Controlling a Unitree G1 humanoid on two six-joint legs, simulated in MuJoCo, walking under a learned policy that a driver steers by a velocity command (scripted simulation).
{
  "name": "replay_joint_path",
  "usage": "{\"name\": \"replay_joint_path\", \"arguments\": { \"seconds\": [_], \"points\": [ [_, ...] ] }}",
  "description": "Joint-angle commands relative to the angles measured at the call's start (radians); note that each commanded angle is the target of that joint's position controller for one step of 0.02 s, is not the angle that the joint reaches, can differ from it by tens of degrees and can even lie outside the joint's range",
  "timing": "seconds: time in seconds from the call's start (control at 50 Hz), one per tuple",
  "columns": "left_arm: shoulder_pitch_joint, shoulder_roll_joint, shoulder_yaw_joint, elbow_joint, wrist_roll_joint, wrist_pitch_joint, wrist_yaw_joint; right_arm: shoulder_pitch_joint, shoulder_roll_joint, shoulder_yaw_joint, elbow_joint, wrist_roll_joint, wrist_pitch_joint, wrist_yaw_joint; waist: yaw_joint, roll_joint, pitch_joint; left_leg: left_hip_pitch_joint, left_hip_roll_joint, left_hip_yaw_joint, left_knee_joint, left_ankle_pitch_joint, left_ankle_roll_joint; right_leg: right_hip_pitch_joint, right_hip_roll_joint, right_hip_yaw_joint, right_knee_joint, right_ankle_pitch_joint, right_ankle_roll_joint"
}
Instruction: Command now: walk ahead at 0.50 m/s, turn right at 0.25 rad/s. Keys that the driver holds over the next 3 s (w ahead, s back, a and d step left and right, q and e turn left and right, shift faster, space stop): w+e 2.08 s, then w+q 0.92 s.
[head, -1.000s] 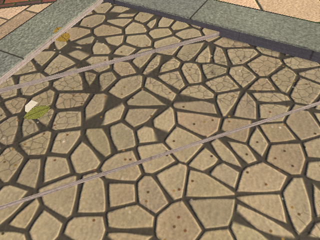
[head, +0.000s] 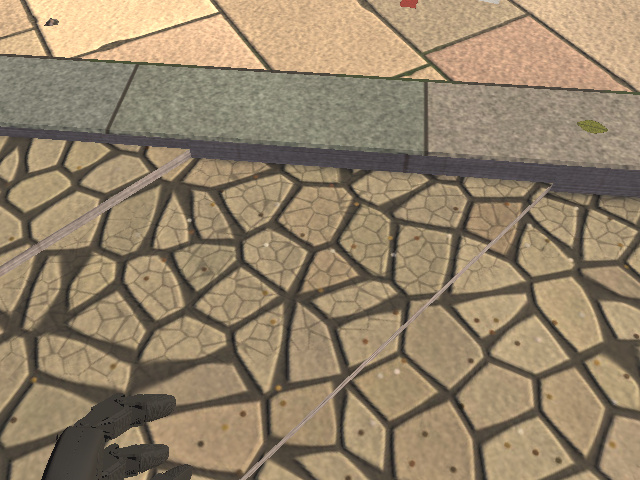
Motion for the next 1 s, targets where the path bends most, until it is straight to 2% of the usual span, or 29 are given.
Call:
{"name": "replay_joint_path", "arguments": {
  "seconds": [0.02, 0.04, 0.06, 0.08, 0.1, 0.16, 0.26, 0.34, 0.4, 0.42, 0.44, 0.46, 0.48, 0.5, 0.52, 0.54, 0.58, 0.66, 0.76, 0.78, 0.8, 0.82, 0.84, 0.86, 0.88, 0.9, 0.92, 0.94, 1.0],
  "points": [
    [0.391, 0.206, 0.078, 0.037, -0.002, 0.003, 0.007, 0.008, -0.12, -0.011, -0.117, 0.008, -0.057, 0.006, 0.183, -0.188, -0.408, -0.719, -0.036, -0.153, 0.676, -0.054, 0.034, 0.916, -0.351, 0.776, -0.234, -0.254, -0.256],
    [0.326, 0.178, 0.068, 0.035, -0.001, 0.0, 0.009, -0.101, -0.15, -0.02, -0.154, 0.029, -0.071, 0.012, 0.176, -0.145, -0.248, -0.774, 0.0, -0.134, 0.669, 0.041, 0.043, 0.781, -0.314, 0.626, -0.254, -0.176, -0.224],
    [0.272, 0.171, 0.065, 0.031, 0.002, -0.002, 0.01, -0.147, -0.134, -0.015, -0.163, 0.019, -0.08, 0.007, 0.145, -0.045, -0.17, -0.743, 0.034, -0.125, 0.622, 0.126, 0.042, 0.639, -0.273, 0.524, -0.268, -0.046, -0.21],
    [0.233, 0.157, 0.062, 0.028, 0.008, -0.002, 0.008, -0.16, -0.128, -0.018, -0.165, 0.0, -0.081, 0.004, 0.11, -0.017, -0.122, -0.697, 0.056, -0.124, 0.556, 0.169, 0.031, 0.524, -0.238, 0.453, -0.289, 0.066, -0.203],
    [0.212, 0.14, 0.057, 0.023, 0.018, -0.004, 0.01, -0.142, -0.123, -0.02, -0.167, -0.007, -0.075, 0.005, 0.074, -0.044, -0.12, -0.639, 0.074, -0.135, 0.519, 0.197, 0.023, 0.456, -0.215, 0.418, -0.312, 0.122, -0.201],
    [0.211, 0.148, 0.063, 0.037, 0.003, -0.012, 0.019, -0.152, -0.096, -0.016, -0.177, -0.017, -0.049, 0.005, 0.046, -0.052, -0.094, -0.594, 0.072, -0.117, 0.413, 0.215, -0.018, 0.333, -0.193, 0.357, -0.364, 0.159, -0.224],
    [0.281, 0.195, 0.078, 0.072, -0.002, 0.0, 0.046, -0.357, -0.064, 0.002, -0.231, -0.018, -0.046, 0.01, 0.109, -0.056, -0.029, -0.549, 0.02, -0.106, 0.077, 0.499, -0.049, 0.232, -0.13, 0.274, -0.368, 0.064, -0.172],
    [0.361, 0.213, 0.082, 0.104, -0.02, 0.015, 0.054, -0.488, -0.082, 0.001, -0.276, 0.0, -0.056, 0.023, 0.154, -0.058, -0.015, -0.509, -0.022, -0.115, -0.084, 0.513, -0.043, 0.287, -0.157, 0.344, -0.315, -0.042, -0.151],
    [0.363, 0.214, 0.083, 0.115, -0.016, 0.029, 0.059, -0.441, -0.124, -0.018, -0.275, 0.003, -0.068, 0.025, 0.115, -0.101, -0.04, -0.392, -0.034, -0.115, -0.145, 0.425, -0.011, 0.336, -0.182, 0.414, -0.244, -0.049, -0.118],
    [0.385, 0.185, 0.074, 0.117, -0.014, 0.033, 0.058, -0.39, -0.147, -0.031, -0.261, -0.006, -0.073, 0.021, 0.097, -0.087, -0.074, -0.275, -0.044, -0.093, -0.184, 0.411, 0.022, 0.323, -0.148, 0.405, -0.196, -0.011, -0.096],
    [0.446, 0.135, 0.056, 0.12, -0.025, 0.03, 0.053, -0.345, -0.186, -0.051, -0.254, -0.025, -0.078, 0.019, 0.094, 0.009, -0.196, -0.016, 0.012, -0.159, -0.152, 0.445, 0.1, 0.24, -0.096, 0.366, -0.077, 0.087, -0.049],
    [0.405, 0.127, 0.041, 0.098, -0.026, 0.025, 0.051, -0.204, -0.219, -0.076, -0.234, -0.024, -0.073, 0.016, -0.002, 0.1, -0.335, 0.228, 0.14, -0.297, -0.171, 0.37, 0.191, 0.103, -0.047, 0.285, 0.149, 0.047, 0.014],
    [0.325, 0.102, 0.025, 0.06, -0.001, 0.019, 0.051, -0.031, -0.224, -0.082, -0.201, -0.02, -0.055, 0.01, -0.086, 0.213, -0.449, 0.417, 0.263, -0.45, -0.226, 0.293, 0.243, -0.04, 0.02, 0.228, 0.357, -0.357, 0.051],
    [0.352, 0.106, 0.028, 0.044, -0.023, 0.02, 0.049, -0.036, -0.226, -0.081, -0.175, -0.017, -0.037, 0.005, -0.035, 0.257, -0.444, 0.424, 0.379, -0.664, -0.315, 0.121, 0.296, -0.189, 0.013, 0.198, 0.542, -0.491, 0.064],
    [0.311, 0.164, 0.043, 0.057, -0.029, 0.029, 0.055, -0.11, -0.17, -0.068, -0.198, -0.016, -0.029, -0.002, -0.023, 0.14, -0.3, 0.291, 0.343, -0.624, -0.353, 0.063, 0.281, -0.244, -0.034, 0.181, 0.615, -0.442, 0.077],
    [0.286, 0.181, 0.052, 0.054, -0.028, 0.039, 0.054, -0.172, -0.131, -0.058, -0.2, -0.019, -0.026, -0.007, 0.004, 0.141, -0.203, 0.176, 0.305, -0.511, -0.351, 0.104, 0.259, -0.249, -0.078, 0.152, 0.616, -0.384, 0.085],
    [0.285, 0.144, 0.052, 0.064, -0.019, 0.061, 0.051, -0.255, -0.063, -0.038, -0.2, -0.021, -0.021, -0.001, 0.058, 0.189, -0.112, -0.022, 0.204, -0.319, -0.39, 0.165, 0.213, -0.163, -0.119, 0.113, 0.551, -0.344, 0.109],
    [0.271, 0.065, 0.019, 0.064, -0.006, 0.078, 0.026, -0.325, -0.133, -0.065, -0.207, -0.017, -0.025, -0.001, 0.11, 0.167, -0.097, -0.239, 0.172, -0.117, -0.45, 0.244, 0.218, 0.075, -0.13, 0.048, 0.329, -0.231, 0.121],
    [0.323, 0.135, 0.039, 0.101, -0.015, 0.1, 0.019, -0.384, -0.162, -0.074, -0.197, -0.004, -0.029, 0.012, 0.174, 0.162, -0.1, -0.309, 0.198, -0.02, -0.35, 0.167, 0.202, 0.316, -0.128, -0.013, 0.169, -0.184, 0.111],
    [0.377, 0.139, 0.045, 0.131, -0.016, 0.103, 0.018, -0.384, -0.151, -0.071, -0.191, 0.0, -0.021, 0.011, 0.201, 0.123, -0.093, -0.349, 0.186, 0.01, -0.256, 0.113, 0.188, 0.394, -0.108, -0.047, 0.119, -0.192, 0.101],
    [0.485, 0.168, 0.064, 0.189, -0.016, 0.101, 0.015, -0.358, -0.11, -0.06, -0.183, -0.009, -0.012, 0.01, 0.231, 0.012, -0.104, -0.391, 0.127, 0.059, -0.028, 0.098, 0.174, 0.499, -0.063, -0.063, 0.077, -0.254, 0.086],
    [0.607, 0.197, 0.079, 0.233, -0.013, 0.089, 0.011, -0.38, -0.069, -0.044, -0.195, -0.032, -0.003, 0.01, 0.296, -0.174, -0.05, -0.546, 0.054, 0.096, 0.362, -0.028, 0.139, 0.572, -0.053, -0.002, -0.004, -0.29, 0.054],
    [0.571, 0.239, 0.062, 0.214, -0.005, 0.068, 0.009, -0.33, 0.05, -0.013, -0.205, -0.047, -0.003, 0.015, 0.187, -0.393, 0.015, -0.844, 0.002, 0.059, 0.812, -0.211, 0.091, 0.54, -0.191, 0.318, 0.015, -0.191, 0.0],
    [0.451, 0.3, 0.058, 0.128, 0.004, 0.03, -0.008, -0.288, 0.003, -0.014, -0.293, 0.002, -0.033, 0.024, 0.116, -0.456, -0.034, -1.008, -0.06, -0.067, 0.89, -0.127, 0.077, 0.488, -0.366, 0.905, -0.365, -0.402, -0.171],
    [0.392, 0.27, 0.061, 0.118, -0.001, 0.01, -0.02, -0.336, -0.074, -0.026, -0.299, 0.052, -0.051, 0.026, 0.111, -0.219, -0.001, -1.07, -0.003, -0.1, 0.92, -0.007, 0.069, 0.483, -0.421, 0.924, -0.418, -0.547, -0.235],
    [0.339, 0.232, 0.049, 0.122, 0.001, 0.005, -0.018, -0.358, -0.121, -0.032, -0.29, 0.043, -0.057, 0.026, 0.102, -0.1, 0.033, -1.023, 0.036, -0.108, 0.809, 0.118, 0.059, 0.409, -0.385, 0.755, -0.367, -0.459, -0.216],
    [0.293, 0.217, 0.045, 0.123, 0.008, 0.004, -0.01, -0.338, -0.113, -0.032, -0.264, 0.009, -0.054, 0.016, 0.078, -0.084, 0.031, -0.921, 0.066, -0.11, 0.736, 0.187, 0.037, 0.337, -0.315, 0.615, -0.329, -0.337, -0.186],
    [0.262, 0.208, 0.042, 0.124, 0.013, 0.007, 0.01, -0.331, -0.113, -0.035, -0.264, -0.012, -0.051, 0.01, 0.059, -0.132, 0.025, -0.865, 0.071, -0.112, 0.663, 0.212, 0.014, 0.309, -0.267, 0.525, -0.326, -0.236, -0.175],
    [0.325, 0.163, 0.034, 0.142, 0.011, 0.004, 0.053, -0.406, -0.089, -0.031, -0.292, -0.014, -0.039, 0.011, 0.085, -0.108, -0.012, -0.827, 0.046, -0.09, 0.503, 0.311, -0.028, 0.366, -0.212, 0.386, -0.321, 0.104, -0.16]
  ]
}}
